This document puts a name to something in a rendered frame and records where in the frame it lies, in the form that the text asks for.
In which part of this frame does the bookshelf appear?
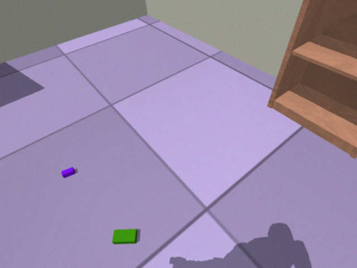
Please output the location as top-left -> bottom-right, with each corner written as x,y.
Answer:
267,0 -> 357,159

